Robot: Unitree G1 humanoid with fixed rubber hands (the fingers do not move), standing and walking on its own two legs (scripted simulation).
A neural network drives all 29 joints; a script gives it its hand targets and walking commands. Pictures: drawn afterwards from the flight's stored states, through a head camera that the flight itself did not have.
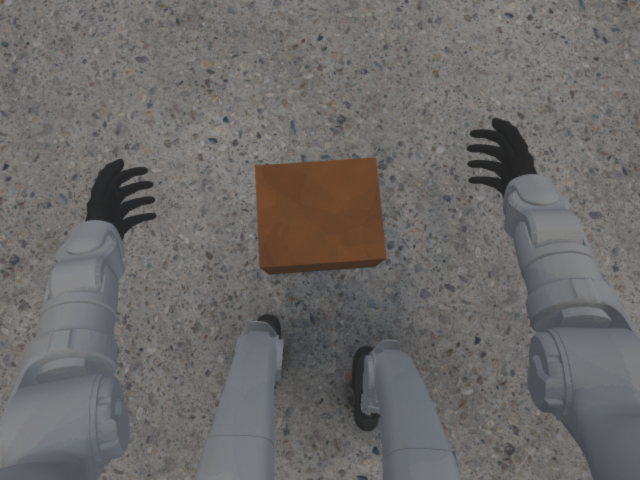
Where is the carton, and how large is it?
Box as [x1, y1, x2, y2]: [255, 157, 386, 273]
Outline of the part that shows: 375,157 255,165 259,267 268,273 282,273 375,266 385,259 386,257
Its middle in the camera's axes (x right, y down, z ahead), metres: +0.00 -0.05 +1.00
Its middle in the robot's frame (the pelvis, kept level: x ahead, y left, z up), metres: +0.51 +0.05 -0.59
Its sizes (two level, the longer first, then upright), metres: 0.294 0.248 0.178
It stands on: the floor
